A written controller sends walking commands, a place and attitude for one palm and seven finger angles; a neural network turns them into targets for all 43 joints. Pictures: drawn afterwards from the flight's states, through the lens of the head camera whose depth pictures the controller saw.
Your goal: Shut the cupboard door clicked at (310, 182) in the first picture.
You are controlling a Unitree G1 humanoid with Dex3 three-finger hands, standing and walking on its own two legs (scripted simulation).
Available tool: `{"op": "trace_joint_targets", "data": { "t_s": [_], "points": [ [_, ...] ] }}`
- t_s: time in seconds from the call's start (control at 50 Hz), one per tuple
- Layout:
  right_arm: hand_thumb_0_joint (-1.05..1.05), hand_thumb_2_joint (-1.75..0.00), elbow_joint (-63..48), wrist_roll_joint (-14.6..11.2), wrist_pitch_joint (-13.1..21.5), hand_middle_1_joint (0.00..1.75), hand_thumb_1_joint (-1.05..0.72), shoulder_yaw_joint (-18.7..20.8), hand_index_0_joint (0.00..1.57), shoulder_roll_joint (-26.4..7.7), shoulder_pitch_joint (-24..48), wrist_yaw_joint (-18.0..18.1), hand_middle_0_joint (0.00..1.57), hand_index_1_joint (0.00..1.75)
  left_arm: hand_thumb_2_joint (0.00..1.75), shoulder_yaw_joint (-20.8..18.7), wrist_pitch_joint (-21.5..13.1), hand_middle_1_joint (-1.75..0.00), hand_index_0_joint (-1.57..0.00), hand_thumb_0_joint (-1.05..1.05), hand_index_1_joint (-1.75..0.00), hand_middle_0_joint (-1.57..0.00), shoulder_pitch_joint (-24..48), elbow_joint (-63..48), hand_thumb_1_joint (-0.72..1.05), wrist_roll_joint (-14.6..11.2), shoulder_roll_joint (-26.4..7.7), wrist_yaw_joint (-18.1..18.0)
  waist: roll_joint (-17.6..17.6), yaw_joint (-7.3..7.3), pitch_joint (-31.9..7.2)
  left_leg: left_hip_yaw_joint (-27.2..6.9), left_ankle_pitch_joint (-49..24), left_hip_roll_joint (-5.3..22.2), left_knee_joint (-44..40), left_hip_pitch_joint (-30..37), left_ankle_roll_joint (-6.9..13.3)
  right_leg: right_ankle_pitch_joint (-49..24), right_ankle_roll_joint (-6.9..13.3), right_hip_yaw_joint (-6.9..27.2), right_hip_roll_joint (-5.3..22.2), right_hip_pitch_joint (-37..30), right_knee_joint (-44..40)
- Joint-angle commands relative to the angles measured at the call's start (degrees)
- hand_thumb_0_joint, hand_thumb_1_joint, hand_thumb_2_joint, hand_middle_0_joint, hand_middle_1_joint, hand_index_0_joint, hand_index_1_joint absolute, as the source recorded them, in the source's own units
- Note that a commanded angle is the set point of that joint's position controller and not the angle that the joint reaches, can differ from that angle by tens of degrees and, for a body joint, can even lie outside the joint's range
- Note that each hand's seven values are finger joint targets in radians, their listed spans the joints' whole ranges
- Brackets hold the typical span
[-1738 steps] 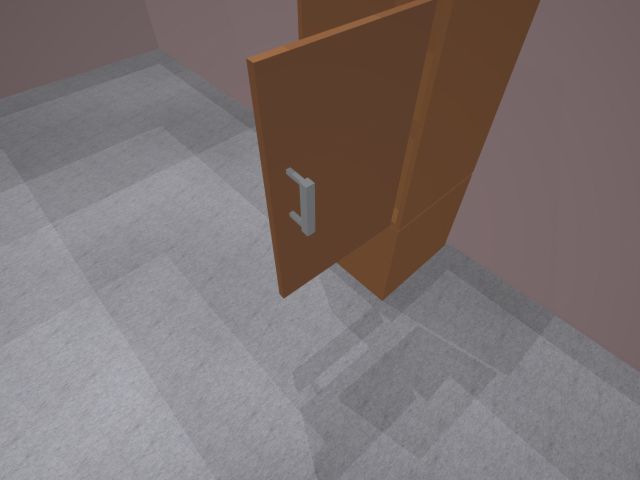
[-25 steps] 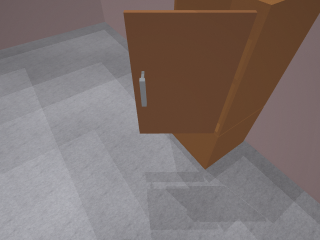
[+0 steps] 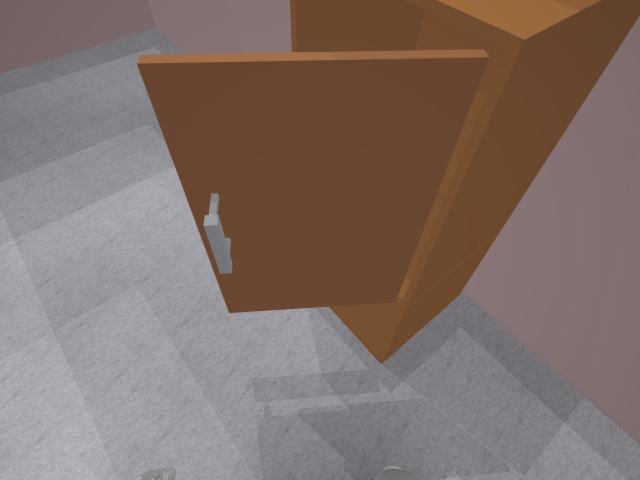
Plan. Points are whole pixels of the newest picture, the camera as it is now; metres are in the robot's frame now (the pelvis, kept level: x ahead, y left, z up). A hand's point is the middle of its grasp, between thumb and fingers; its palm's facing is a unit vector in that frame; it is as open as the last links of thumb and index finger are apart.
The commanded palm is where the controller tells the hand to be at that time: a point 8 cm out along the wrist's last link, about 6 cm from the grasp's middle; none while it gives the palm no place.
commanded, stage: come to a stop and stand still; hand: left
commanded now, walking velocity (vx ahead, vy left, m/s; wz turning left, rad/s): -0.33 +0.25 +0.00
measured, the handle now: (220, 235) +0.46 +0.17 -0.01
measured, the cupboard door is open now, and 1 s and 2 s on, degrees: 55 55 55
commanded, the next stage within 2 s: look again from close up in 1.16 s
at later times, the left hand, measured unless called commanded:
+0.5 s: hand out of the picture +0.07 +0.23 -0.18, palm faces +0.07 -0.97 -0.21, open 7.4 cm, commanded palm none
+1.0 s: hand out of the picture +0.00 +0.18 -0.17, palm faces -0.01 -0.98 -0.19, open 7.3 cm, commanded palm none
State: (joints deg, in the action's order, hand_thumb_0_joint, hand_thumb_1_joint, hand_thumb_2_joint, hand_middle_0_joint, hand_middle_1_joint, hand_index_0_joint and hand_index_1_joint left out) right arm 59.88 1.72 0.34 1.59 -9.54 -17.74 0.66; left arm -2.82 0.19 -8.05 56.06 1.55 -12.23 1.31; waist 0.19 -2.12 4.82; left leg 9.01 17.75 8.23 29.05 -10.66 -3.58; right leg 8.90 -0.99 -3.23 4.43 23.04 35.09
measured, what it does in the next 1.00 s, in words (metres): steps on the spot: right foot, then left foot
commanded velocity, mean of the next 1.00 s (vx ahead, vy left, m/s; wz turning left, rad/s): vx -0.05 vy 0.04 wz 0.00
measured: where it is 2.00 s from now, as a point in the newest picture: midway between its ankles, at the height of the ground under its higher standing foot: outside the picture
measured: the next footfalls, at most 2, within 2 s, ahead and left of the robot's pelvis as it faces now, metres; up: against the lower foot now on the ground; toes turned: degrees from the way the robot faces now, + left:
right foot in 0.02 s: +0.10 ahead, -0.16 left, +0.00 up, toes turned -5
left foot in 0.36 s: +0.05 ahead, +0.11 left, +0.00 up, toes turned +4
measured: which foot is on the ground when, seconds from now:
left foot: down 0.00-0.02, up 0.04-0.34, down 0.36-1.00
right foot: up 0.00-0.00, down 0.02-0.36, up 0.38-0.66, down 0.68-1.00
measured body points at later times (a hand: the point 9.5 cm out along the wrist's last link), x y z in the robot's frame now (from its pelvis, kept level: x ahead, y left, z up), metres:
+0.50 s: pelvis +0.02 +0.02 +0.00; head +0.06 +0.06 +0.45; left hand +0.07 +0.28 -0.17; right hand +0.12 -0.22 -0.12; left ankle +0.01 +0.11 -0.74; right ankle +0.00 -0.13 -0.68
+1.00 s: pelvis -0.01 +0.01 +0.01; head +0.00 +0.01 +0.46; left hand +0.00 +0.23 -0.15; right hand -0.03 -0.23 -0.15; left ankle +0.01 +0.11 -0.74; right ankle -0.05 -0.11 -0.74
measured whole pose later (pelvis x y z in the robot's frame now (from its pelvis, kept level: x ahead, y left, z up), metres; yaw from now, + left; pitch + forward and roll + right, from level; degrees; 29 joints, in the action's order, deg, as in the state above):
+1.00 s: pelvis -0.01 +0.01 +0.01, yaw +0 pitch -1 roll +0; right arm 65.8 0.5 -0.7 0.5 -9.7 -16.8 0.9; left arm 0.1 0.4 -15.1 63.7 0.7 -9.4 -2.2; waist 1.6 -1.1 1.6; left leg 4.8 10.0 0.2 21.5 -10.3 1.1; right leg 15.3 0.7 0.5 -0.4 5.6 22.1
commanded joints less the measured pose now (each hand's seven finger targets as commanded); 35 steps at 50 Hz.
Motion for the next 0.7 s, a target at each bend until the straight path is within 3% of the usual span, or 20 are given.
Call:
{"op": "trace_joint_targets", "data": {
  "t_s": [0.0,0.02,0.04,0.06,0.08,0.12,0.2,0.26,0.3,0.32,0.34,0.36,0.4,0.42,0.48,0.56,0.6,0.64,0.66,0.68],
  "points": [
    [0.00,-0.90,-3.7,-1.8,-0.6,0.30,-0.90,1.9,0.20,-4.8,-2.9,0.1,0.20,0.30,0.90,-1.6,-1.5,-0.30,-0.20,0.00,-0.30,-0.20,-11.3,0.7,0.90,0.2,-11.8,-2.0,12.4,3.83,-11.0,-0.2,15.4,-5.7,14.7,-10.0,1.1,-36.6,7.8,14.8,17.1,-20.2,-12.8],
    [0.00,-0.90,-4.2,-1.9,-1.8,0.30,-0.90,2.0,0.20,-4.2,-1.8,0.5,0.20,0.30,0.90,-1.5,-1.2,-0.30,-0.20,0.00,-0.30,-0.20,-10.0,0.2,0.90,0.0,-12.0,-2.4,10.2,3.86,-8.5,-3.6,19.5,-5.7,20.4,-8.2,1.6,-42.4,10.7,15.6,18.9,-14.7,-13.7],
    [0.00,-0.90,-3.7,-1.7,-2.3,0.30,-0.90,2.0,0.20,-4.4,-1.7,0.9,0.20,0.30,0.90,-1.9,-1.1,-0.30,-0.20,0.00,-0.30,-0.20,-7.7,0.3,0.90,0.1,-11.5,-3.0,15.3,3.22,-8.6,-5.8,19.6,-5.6,25.5,-11.9,1.4,-50.6,12.2,16.1,18.3,-17.5,-11.3],
    [0.00,-0.90,-3.8,-1.8,-2.2,0.30,-0.90,2.2,0.20,-6.1,-1.5,1.2,0.20,0.30,0.90,-2.1,-0.9,-0.30,-0.20,0.00,-0.30,-0.20,-6.9,0.0,0.90,0.1,-10.9,-3.5,18.7,3.98,-10.3,-8.1,19.3,-5.8,30.0,-15.2,1.3,-55.4,13.4,16.2,18.7,-21.1,-9.4],
    [0.00,-0.90,-3.7,-1.9,-2.2,0.30,-0.90,2.5,0.20,-7.1,0.1,1.1,0.20,0.30,0.90,-2.2,-0.5,-0.30,-0.20,0.00,-0.30,-0.20,-6.3,-0.6,0.90,0.1,-10.5,-3.8,16.0,4.50,-10.8,-9.1,17.6,-6.4,33.5,-16.7,1.1,-54.7,13.5,14.7,18.2,-22.3,-9.2],
    [0.00,-0.90,-4.6,-1.7,-2.7,0.30,-0.90,2.5,0.20,-6.8,2.3,0.6,0.20,0.30,0.90,-2.7,0.2,-0.30,-0.20,0.00,-0.30,-0.20,-3.9,-1.9,0.90,0.0,-10.4,-4.2,10.0,4.40,-11.4,-9.8,14.7,-6.7,34.1,-16.2,0.7,-46.2,12.9,11.6,17.8,-20.1,-9.8],
    [0.00,-0.90,-6.4,-1.2,-3.3,0.30,-0.90,2.4,0.20,-5.9,3.4,-0.3,0.20,0.30,0.90,-2.8,0.2,-0.30,-0.20,0.00,-0.30,-0.20,-1.2,-3.8,0.90,0.4,-9.9,-4.2,11.6,3.31,-10.9,-9.6,10.7,-7.2,26.8,-13.3,0.3,-35.3,11.7,9.3,16.2,-14.8,-11.8],
    [0.00,-0.90,-6.4,-1.3,-2.6,0.30,-0.90,2.2,0.20,-5.5,1.2,-0.4,0.20,0.30,0.90,-2.9,0.4,-0.30,-0.20,0.00,-0.30,-0.20,-0.4,-4.3,0.90,0.6,-10.1,-3.9,10.5,1.86,-11.7,-7.9,6.1,-7.3,12.9,-8.3,0.7,-27.9,10.1,9.0,14.3,-13.9,-10.4],
    [0.00,-0.90,-5.5,-1.1,-2.0,0.30,-0.90,2.1,0.20,-6.5,-1.9,-0.4,0.20,0.30,0.90,-2.5,0.9,-0.30,-0.20,0.00,-0.30,-0.20,-0.4,-4.0,0.90,-0.1,-9.3,-3.6,9.0,0.21,-11.2,-6.3,-7.0,-7.4,-2.7,1.8,1.1,-15.1,6.2,7.6,11.0,-8.1,-6.9],
    [0.00,-0.90,-5.9,-0.8,-1.5,0.30,-0.90,2.7,0.20,-9.5,-1.7,-0.5,0.20,0.30,0.90,-2.0,1.5,-0.30,-0.20,0.00,-0.30,-0.20,-1.9,-4.4,0.90,-0.4,-6.6,-3.4,-0.8,0.55,-11.0,-13.1,-11.6,-1.1,-7.4,6.2,3.1,-0.5,3.2,4.6,5.8,-1.7,-0.9],
    [0.00,-0.90,-8.0,-0.1,-1.4,0.30,-0.90,3.2,0.20,-14.5,0.8,-0.3,0.20,0.30,0.90,-1.3,2.1,-0.30,-0.20,0.00,-0.30,-0.20,-3.1,-5.3,0.90,-0.9,-3.0,-3.3,-17.4,1.33,-7.9,-24.7,-22.5,10.8,-12.2,-0.2,9.0,19.6,-0.6,-0.5,-1.3,1.5,6.1],
    [0.00,-0.90,-9.5,0.3,-1.8,0.30,-0.90,3.1,0.20,-15.0,3.9,0.4,0.20,0.30,0.90,-1.1,2.6,-0.30,-0.20,0.00,-0.30,-0.20,-1.3,-5.8,0.90,-0.6,-4.1,-3.3,-13.8,0.76,-4.2,-24.8,-24.7,12.7,-13.2,-8.1,13.0,24.1,-0.3,3.4,-2.8,-0.8,14.8],
    [0.00,-0.90,-9.3,0.2,-1.1,0.30,-0.90,2.3,0.20,-12.8,6.8,1.6,0.20,0.30,0.90,-1.5,3.3,-0.30,-0.20,0.00,-0.30,-0.20,-2.7,-3.9,0.90,-0.4,-4.7,-3.3,-14.4,2.49,-5.1,-19.4,-33.1,8.2,-10.7,-3.5,11.8,19.9,-0.2,7.8,-3.8,2.4,24.4],
    [0.00,-0.90,-9.7,0.0,-0.9,0.30,-0.90,1.8,0.20,-11.4,7.5,1.8,0.20,0.30,0.90,-1.5,3.1,-0.30,-0.20,0.00,-0.30,-0.20,-3.9,-3.1,0.90,-0.3,-4.9,-3.1,-12.2,2.96,-4.7,-17.0,-37.4,7.3,-9.1,-1.9,12.2,18.9,-0.2,7.6,-3.7,3.1,26.0],
    [0.00,-0.90,-8.5,-0.6,-0.2,0.30,-0.90,1.3,0.20,-10.0,5.9,1.9,0.20,0.30,0.90,-0.7,2.3,-0.30,-0.20,0.00,-0.30,-0.20,-4.9,-1.9,0.90,-0.7,-4.2,-3.0,-7.8,2.75,-8.5,-14.3,-41.9,5.8,-7.7,6.2,12.9,16.8,-1.2,6.1,-3.4,1.7,20.9],
    [0.00,-0.90,-5.7,-0.8,-0.3,0.30,-0.90,1.6,0.20,-10.4,2.8,1.8,0.20,0.30,0.90,0.4,1.9,-0.30,-0.20,0.00,-0.30,-0.20,-4.0,-1.7,0.90,-0.9,-3.2,-3.0,-7.9,0.90,-8.9,-16.0,-41.1,6.7,-8.2,9.2,13.4,16.8,-0.8,3.3,-3.0,-4.6,5.2],
    [0.00,-0.90,-4.6,-1.1,-0.2,0.30,-0.90,1.6,0.20,-10.2,3.4,1.6,0.20,0.30,0.90,0.6,1.6,-0.30,-0.20,0.00,-0.30,-0.20,-6.9,-0.1,0.90,-1.0,-3.2,-3.1,-7.3,1.95,-9.1,-15.9,-36.0,6.0,-8.1,7.0,12.4,11.1,-0.3,2.8,-3.1,-10.0,-2.3],
    [0.00,-0.90,-4.0,-1.7,0.0,0.30,-0.90,1.2,0.20,-8.6,4.4,1.4,0.20,0.30,0.90,0.7,0.7,-0.30,-0.20,0.00,-0.30,-0.20,-10.2,1.7,0.90,-0.8,-3.7,-3.4,-3.0,3.22,-8.1,-14.8,-26.3,2.2,-6.0,2.4,8.8,-0.9,1.0,6.0,-1.6,-16.6,-15.2],
    [0.00,-0.90,-3.9,-2.1,0.0,0.30,-0.90,1.1,0.20,-7.0,4.2,1.1,0.20,0.30,0.90,0.8,0.1,-0.30,-0.20,0.00,-0.30,-0.20,-9.7,2.3,0.90,-0.7,-4.8,-3.6,0.4,2.08,-6.6,-12.9,-17.5,-0.8,-5.7,-0.4,6.0,-5.2,2.8,10.8,2.5,-16.6,-16.3],
    [0.00,-0.90,-3.5,-2.2,-0.1,0.30,-0.90,0.7,0.20,-6.2,3.7,0.8,0.20,0.30,0.90,1.1,-0.1,-0.30,-0.20,0.00,-0.30,-0.20,-7.8,2.0,0.90,-0.7,-5.8,-3.5,1.1,0.93,-4.7,-11.7,-10.1,-3.1,-7.3,0.5,4.4,-3.5,4.3,12.1,5.4,-12.5,-16.6]
  ]
}}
